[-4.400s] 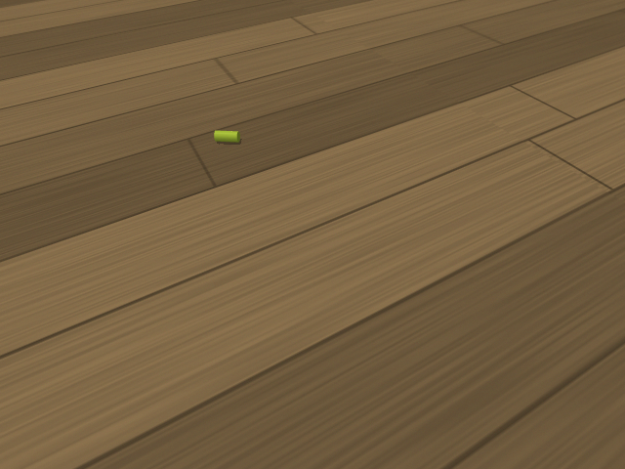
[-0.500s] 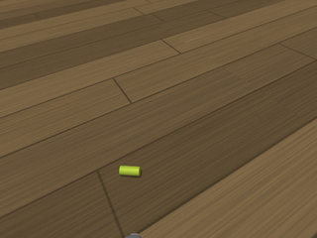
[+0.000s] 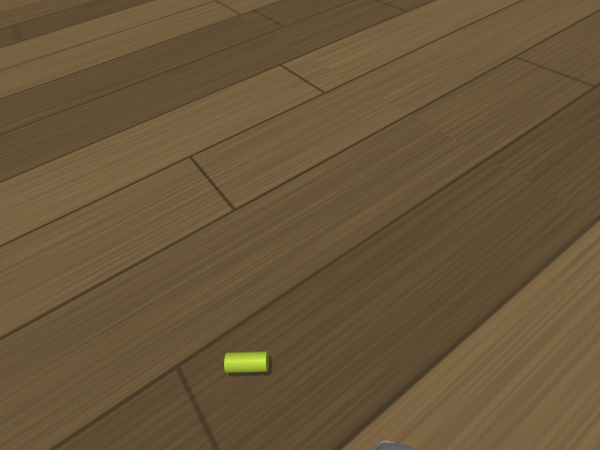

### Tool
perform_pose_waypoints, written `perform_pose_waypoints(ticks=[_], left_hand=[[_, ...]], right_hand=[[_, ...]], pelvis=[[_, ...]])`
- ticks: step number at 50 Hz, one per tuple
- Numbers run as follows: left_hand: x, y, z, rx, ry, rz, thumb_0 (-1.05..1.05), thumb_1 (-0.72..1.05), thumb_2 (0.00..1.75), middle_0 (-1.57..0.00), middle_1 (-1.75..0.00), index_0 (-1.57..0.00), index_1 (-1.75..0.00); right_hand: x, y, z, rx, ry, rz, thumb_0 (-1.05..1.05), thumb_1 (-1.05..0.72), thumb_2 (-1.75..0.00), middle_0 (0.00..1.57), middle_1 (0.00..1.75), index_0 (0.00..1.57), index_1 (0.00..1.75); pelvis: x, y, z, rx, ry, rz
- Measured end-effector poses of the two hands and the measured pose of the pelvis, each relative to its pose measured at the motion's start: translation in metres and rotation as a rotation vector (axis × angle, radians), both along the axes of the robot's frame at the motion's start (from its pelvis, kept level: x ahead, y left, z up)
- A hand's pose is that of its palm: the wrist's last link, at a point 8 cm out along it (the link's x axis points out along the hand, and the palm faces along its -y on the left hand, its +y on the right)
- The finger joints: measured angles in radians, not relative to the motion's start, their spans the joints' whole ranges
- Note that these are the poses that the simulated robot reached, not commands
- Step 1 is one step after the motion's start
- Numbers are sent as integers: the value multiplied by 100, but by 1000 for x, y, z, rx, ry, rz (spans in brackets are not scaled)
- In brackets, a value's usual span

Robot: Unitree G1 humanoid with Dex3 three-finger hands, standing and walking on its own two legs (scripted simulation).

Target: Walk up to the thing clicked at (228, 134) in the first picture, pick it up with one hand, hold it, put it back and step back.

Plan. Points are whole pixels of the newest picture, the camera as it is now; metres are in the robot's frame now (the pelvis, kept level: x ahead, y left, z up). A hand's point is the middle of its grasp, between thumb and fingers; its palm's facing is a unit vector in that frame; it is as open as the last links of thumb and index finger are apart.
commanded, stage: walk up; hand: left
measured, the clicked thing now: (247, 362) +0.50 +0.25 -0.72
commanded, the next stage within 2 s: none
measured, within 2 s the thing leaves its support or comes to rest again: neither
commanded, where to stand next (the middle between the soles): +0.16 +0.02 m, yaw -1 degrees
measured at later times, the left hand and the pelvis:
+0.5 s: hand out of the picture +0.12 +0.33 -0.16, palm faces -0.03 -0.93 -0.36, open 7.3 cm; pelvis +0.05 +0.06 +0.00, yaw -1 degrees
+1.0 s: hand out of the picture +0.14 +0.31 -0.13, palm faces -0.02 -0.94 -0.33, open 7.3 cm; pelvis +0.06 +0.06 +0.03, yaw -1 degrees
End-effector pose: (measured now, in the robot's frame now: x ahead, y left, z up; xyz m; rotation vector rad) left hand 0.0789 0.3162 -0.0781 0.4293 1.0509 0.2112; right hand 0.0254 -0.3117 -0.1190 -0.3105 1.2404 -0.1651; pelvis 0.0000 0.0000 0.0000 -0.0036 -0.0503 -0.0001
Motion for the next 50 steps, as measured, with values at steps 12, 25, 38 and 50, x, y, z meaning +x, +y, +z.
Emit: perform_pose_waypoints(ticks=[12, 25, 38, 50], left_hand=[[22, 52, -3, 33, 58, 38, 1, 90, 90, -20, -30, -21, -31], [31, 58, -43, -79, 166, 79, 1, 91, 90, -20, -30, -20, -30], [33, 45, -28, -112, 174, 99, 1, 91, 90, -20, -30, -21, -30], [51, 41, -15, -116, 168, 88, 1, 91, 90, -20, -30, -20, -30]], right_hand=[[100, 38, 4, -24, -113, 33, 0, -91, -89, 20, 30, 20, 30], [125, 69, 18, -67, -115, 27, 0, -91, -89, 20, 30, 21, 30], [139, 73, 28, -38, -121, 32, 0, -91, -89, 20, 30, 21, 30], [119, 71, 30, -23, -61, -12, 0, -91, -89, 20, 30, 20, 30]], pelvis=[[40, 42, -2, 3, 3, -14], [50, 62, -2, -12, 12, -18], [51, 60, 16, -8, 2, -16], [55, 60, 26, -8, 5, -22]])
